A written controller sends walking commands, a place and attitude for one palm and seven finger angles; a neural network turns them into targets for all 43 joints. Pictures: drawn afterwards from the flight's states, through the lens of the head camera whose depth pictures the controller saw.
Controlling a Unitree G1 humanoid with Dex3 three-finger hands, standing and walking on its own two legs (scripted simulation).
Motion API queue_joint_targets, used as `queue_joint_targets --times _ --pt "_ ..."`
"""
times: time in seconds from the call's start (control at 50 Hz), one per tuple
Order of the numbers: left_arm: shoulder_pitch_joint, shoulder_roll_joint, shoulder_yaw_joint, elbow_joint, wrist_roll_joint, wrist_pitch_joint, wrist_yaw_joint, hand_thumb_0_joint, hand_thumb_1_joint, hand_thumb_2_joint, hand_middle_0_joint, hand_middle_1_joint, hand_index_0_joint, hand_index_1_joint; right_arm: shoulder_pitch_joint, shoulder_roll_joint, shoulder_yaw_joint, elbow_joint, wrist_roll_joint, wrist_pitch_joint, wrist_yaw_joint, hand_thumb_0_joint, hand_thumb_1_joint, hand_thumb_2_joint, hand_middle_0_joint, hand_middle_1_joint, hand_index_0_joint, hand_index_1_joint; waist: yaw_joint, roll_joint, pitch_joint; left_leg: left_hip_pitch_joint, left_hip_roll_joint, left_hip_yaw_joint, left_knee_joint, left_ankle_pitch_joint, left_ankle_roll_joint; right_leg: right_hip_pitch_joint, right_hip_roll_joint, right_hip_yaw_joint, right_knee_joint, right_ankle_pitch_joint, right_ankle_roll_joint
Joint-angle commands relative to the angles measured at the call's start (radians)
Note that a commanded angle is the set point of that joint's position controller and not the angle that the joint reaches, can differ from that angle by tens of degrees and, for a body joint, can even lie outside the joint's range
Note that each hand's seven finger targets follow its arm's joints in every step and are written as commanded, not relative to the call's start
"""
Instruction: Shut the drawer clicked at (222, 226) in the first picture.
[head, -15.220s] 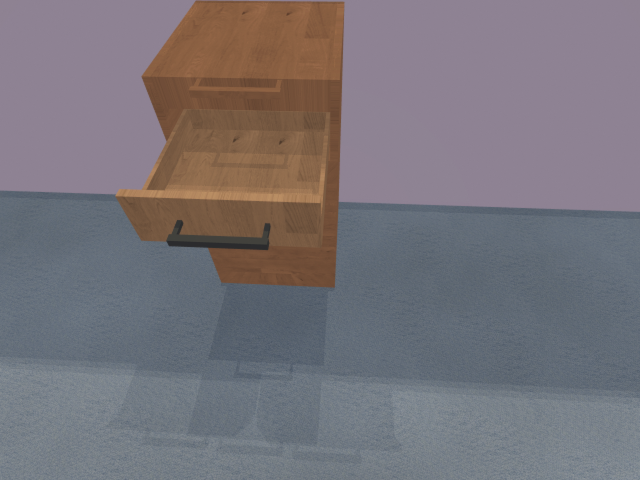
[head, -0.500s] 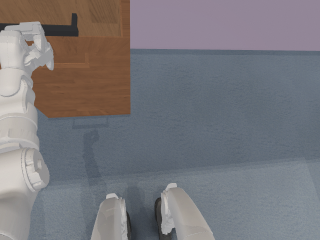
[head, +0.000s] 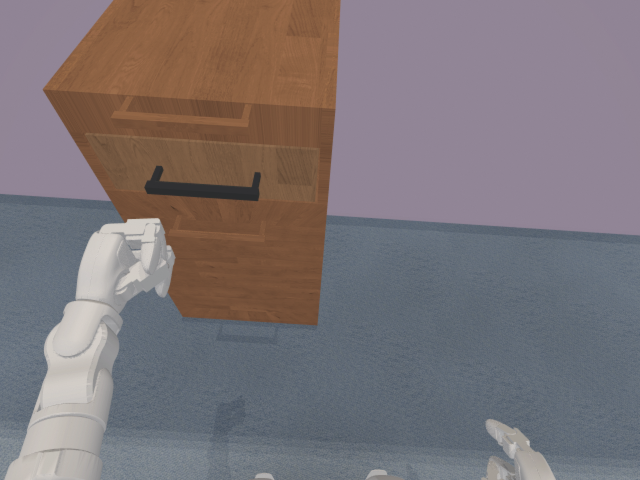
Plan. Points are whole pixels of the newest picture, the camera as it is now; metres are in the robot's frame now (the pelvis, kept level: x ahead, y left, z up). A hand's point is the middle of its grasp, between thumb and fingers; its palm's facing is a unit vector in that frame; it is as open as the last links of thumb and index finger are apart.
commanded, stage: draw the hand back to the body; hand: left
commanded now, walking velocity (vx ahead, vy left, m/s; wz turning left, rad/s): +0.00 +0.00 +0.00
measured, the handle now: (205, 182) +0.59 +0.21 -0.04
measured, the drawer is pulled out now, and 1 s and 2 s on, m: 0.00 0.00 0.00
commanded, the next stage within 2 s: step back with the hand held close in 0.86 s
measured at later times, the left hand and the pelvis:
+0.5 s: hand (50, 334) +0.23 +0.22 +0.17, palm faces +0.32 -0.89 -0.33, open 3.3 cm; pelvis +0.01 -0.01 +0.05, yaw +1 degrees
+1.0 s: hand out of the picture +0.17 +0.21 +0.20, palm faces +0.40 -0.83 -0.39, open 3.3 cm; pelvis -0.01 -0.03 +0.05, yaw +1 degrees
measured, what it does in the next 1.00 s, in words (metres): stands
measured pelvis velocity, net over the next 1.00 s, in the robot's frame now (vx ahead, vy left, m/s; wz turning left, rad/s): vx -0.01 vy -0.03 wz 0.01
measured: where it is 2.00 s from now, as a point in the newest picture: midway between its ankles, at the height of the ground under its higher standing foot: outside the picture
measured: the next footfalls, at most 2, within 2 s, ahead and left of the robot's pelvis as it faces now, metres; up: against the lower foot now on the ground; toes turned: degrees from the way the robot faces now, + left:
none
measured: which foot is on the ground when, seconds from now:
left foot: down 0.00-1.00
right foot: down 0.00-1.00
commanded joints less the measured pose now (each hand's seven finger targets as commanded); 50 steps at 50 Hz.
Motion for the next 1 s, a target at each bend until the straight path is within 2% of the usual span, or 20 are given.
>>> queue_joint_targets --times 0.0,0.02,0.06,0.08,0.14,0.16,0.2,0.28,0.4,0.44,0.48,0.56,0.66,0.7,0.74,0.78,0.82,0.86,0.96,0.98 --pt "-0.143 0.184 0.012 -0.406 0.113 0.049 0.199 0.000 0.900 0.900 -1.400 -1.600 -1.400 -1.600 -0.043 -0.092 -0.047 -0.165 0.000 -0.020 -0.046 0.000 -0.900 -0.900 0.200 0.300 0.200 0.300 0.037 0.085 -0.290 0.343 0.020 -0.060 -0.226 0.541 -0.039 0.282 -0.027 0.061 -0.154 0.343 -0.017" --pt "-0.076 0.148 -0.018 -0.426 0.129 0.080 0.248 0.000 0.900 0.900 -1.400 -1.600 -1.400 -1.600 -0.054 -0.089 -0.041 -0.163 0.000 -0.020 -0.055 0.000 -0.900 -0.900 0.200 0.300 0.200 0.300 0.045 0.090 -0.258 0.357 0.026 -0.063 -0.251 0.531 -0.039 0.304 -0.031 0.060 -0.174 0.334 -0.017" --pt "-0.015 0.162 -0.012 -0.479 0.143 0.122 0.312 0.000 0.900 0.900 -1.400 -1.600 -1.400 -1.600 -0.075 -0.093 -0.031 -0.164 -0.002 -0.021 -0.072 0.000 -0.900 -0.900 0.200 0.300 0.200 0.300 0.046 0.003 -0.203 0.360 0.033 -0.070 -0.295 0.500 -0.030 0.354 -0.027 0.054 -0.211 0.334 -0.016" --pt "-0.018 0.144 -0.029 -0.506 0.151 0.137 0.333 0.000 0.900 0.900 -1.400 -1.600 -1.400 -1.600 -0.087 -0.088 -0.028 -0.161 -0.003 -0.022 -0.078 0.000 -0.900 -0.900 0.200 0.300 0.200 0.300 0.039 0.007 -0.188 0.385 0.030 -0.064 -0.318 0.490 -0.029 0.379 -0.030 0.057 -0.231 0.341 -0.012" --pt "0.014 0.144 -0.022 -0.558 0.164 0.167 0.374 0.000 0.900 0.900 -1.400 -1.600 -1.400 -1.600 -0.119 -0.081 -0.015 -0.146 -0.007 -0.035 -0.090 0.000 -0.900 -0.900 0.200 0.300 0.200 0.300 0.049 0.010 -0.115 0.421 0.028 -0.059 -0.388 0.417 -0.028 0.433 -0.036 0.055 -0.293 0.313 -0.015" --pt "0.020 0.157 -0.015 -0.571 0.165 0.174 0.380 0.000 0.900 0.900 -1.400 -1.600 -1.400 -1.600 -0.129 -0.084 -0.013 -0.140 -0.005 -0.040 -0.093 0.000 -0.900 -0.900 0.200 0.300 0.200 0.300 0.051 -0.022 -0.082 0.423 0.028 -0.059 -0.407 0.395 -0.022 0.449 -0.031 0.058 -0.317 0.303 -0.015" --pt "0.048 0.133 -0.026 -0.619 0.170 0.181 0.386 0.000 0.900 0.900 -1.400 -1.600 -1.400 -1.600 -0.141 -0.074 -0.006 -0.134 -0.007 -0.052 -0.095 0.000 -0.900 -0.900 0.200 0.300 0.200 0.300 0.057 0.031 -0.074 0.486 0.026 -0.061 -0.443 0.430 -0.027 0.479 -0.033 0.056 -0.344 0.321 -0.018" --pt "0.203 0.113 -0.015 -0.686 0.167 0.195 0.385 0.000 0.900 0.900 -1.400 -1.600 -1.400 -1.600 -0.155 -0.066 0.001 -0.119 -0.018 -0.080 -0.085 0.000 -0.900 -0.900 0.200 0.300 0.200 0.300 0.076 0.011 -0.013 0.538 0.029 -0.062 -0.498 0.489 -0.031 0.543 -0.030 0.051 -0.402 0.358 -0.017" --pt "0.365 0.139 0.052 -0.853 0.165 0.188 0.380 0.000 0.900 0.900 -1.400 -1.600 -1.400 -1.600 -0.171 -0.059 -0.003 -0.111 -0.031 -0.110 -0.065 0.000 -0.900 -0.900 0.200 0.300 0.200 0.300 0.097 0.030 0.011 0.581 0.026 -0.048 -0.540 0.547 -0.034 0.622 -0.033 0.055 -0.450 0.411 -0.016" --pt "0.427 0.148 0.078 -0.909 0.164 0.181 0.382 0.000 0.900 0.900 -1.400 -1.600 -1.400 -1.600 -0.175 -0.054 -0.007 -0.109 -0.034 -0.119 -0.062 0.000 -0.900 -0.900 0.200 0.300 0.200 0.300 0.101 0.002 0.011 0.588 0.024 -0.040 -0.540 0.562 -0.029 0.635 -0.032 0.055 -0.458 0.434 -0.012" --pt "0.483 0.146 0.091 -0.939 0.160 0.179 0.378 0.000 0.900 0.900 -1.400 -1.600 -1.400 -1.600 -0.180 -0.055 -0.008 -0.107 -0.037 -0.126 -0.057 0.000 -0.900 -0.900 0.200 0.300 0.200 0.300 0.103 -0.003 0.046 0.572 0.020 -0.040 -0.550 0.529 -0.028 0.639 -0.029 0.057 -0.470 0.419 -0.012" --pt "0.564 0.174 0.139 -1.037 0.160 0.159 0.383 0.000 0.900 0.900 -1.400 -1.600 -1.400 -1.600 -0.191 -0.052 -0.014 -0.102 -0.036 -0.152 -0.056 0.000 -0.900 -0.900 0.200 0.300 0.200 0.300 0.112 0.026 0.070 0.563 0.014 -0.029 -0.552 0.453 -0.024 0.628 -0.029 0.067 -0.494 0.371 -0.010" --pt "0.679 0.196 0.196 -1.127 0.156 0.128 0.393 0.000 0.900 0.900 -1.400 -1.600 -1.400 -1.600 -0.191 -0.046 -0.024 -0.099 -0.031 -0.191 -0.063 0.000 -0.900 -0.900 0.200 0.300 0.200 0.300 0.123 0.022 0.085 0.557 0.013 -0.020 -0.542 0.410 -0.021 0.615 -0.031 0.079 -0.510 0.337 -0.007" --pt "0.687 0.143 0.155 -1.065 0.160 0.127 0.390 0.000 0.900 0.900 -1.400 -1.600 -1.400 -1.600 -0.180 -0.045 -0.027 -0.083 -0.032 -0.196 -0.064 0.000 -0.900 -0.900 0.200 0.300 0.200 0.300 0.108 -0.019 0.135 0.546 0.014 -0.019 -0.542 0.392 -0.017 0.580 -0.032 0.075 -0.507 0.316 -0.003" --pt "0.658 0.137 0.150 -1.037 0.162 0.125 0.390 0.000 0.900 0.900 -1.400 -1.600 -1.400 -1.600 -0.175 -0.050 -0.032 -0.076 -0.031 -0.196 -0.068 0.000 -0.900 -0.900 0.200 0.300 0.200 0.300 0.103 -0.057 0.157 0.542 0.014 -0.017 -0.538 0.359 -0.010 0.556 -0.035 0.078 -0.518 0.271 0.002" --pt "0.639 0.136 0.145 -1.027 0.163 0.120 0.391 0.000 0.900 0.900 -1.400 -1.600 -1.400 -1.600 -0.175 -0.052 -0.033 -0.072 -0.031 -0.199 -0.072 0.000 -0.900 -0.900 0.200 0.300 0.200 0.300 0.100 -0.024 0.169 0.545 0.012 -0.015 -0.537 0.323 -0.008 0.541 -0.040 0.088 -0.535 0.218 0.002" --pt "0.635 0.158 0.168 -1.039 0.165 0.108 0.396 0.000 0.900 0.900 -1.400 -1.600 -1.400 -1.600 -0.182 -0.047 -0.034 -0.074 -0.033 -0.208 -0.076 0.000 -0.900 -0.900 0.200 0.300 0.200 0.300 0.111 -0.042 0.139 0.551 0.008 -0.013 -0.533 0.313 -0.004 0.554 -0.045 0.094 -0.538 0.193 0.003" --pt "0.632 0.171 0.175 -1.051 0.165 0.102 0.397 0.000 0.900 0.900 -1.400 -1.600 -1.400 -1.600 -0.188 -0.045 -0.032 -0.073 -0.035 -0.216 -0.077 0.000 -0.900 -0.900 0.200 0.300 0.200 0.300 0.116 -0.015 0.133 0.554 0.006 -0.010 -0.526 0.314 -0.005 0.558 -0.049 0.107 -0.552 0.185 0.001" --pt "0.644 0.176 0.182 -1.077 0.167 0.093 0.401 0.000 0.900 0.900 -1.400 -1.600 -1.400 -1.600 -0.189 -0.039 -0.030 -0.068 -0.037 -0.237 -0.076 0.000 -0.900 -0.900 0.200 0.300 0.200 0.300 0.122 0.036 0.107 0.560 0.005 -0.010 -0.528 0.353 -0.010 0.590 -0.051 0.107 -0.539 0.245 -0.002" --pt "0.531 0.299 0.331 -1.144 0.172 0.046 0.408 0.000 0.900 0.900 -1.400 -1.600 -1.400 -1.600 -0.164 -0.074 -0.044 -0.083 -0.040 -0.209 -0.068 0.000 -0.900 -0.900 0.200 0.300 0.200 0.300 0.082 -0.034 0.204 0.481 0.019 -0.036 -0.490 0.273 0.008 0.492 -0.115 0.253 -0.618 0.245 0.003"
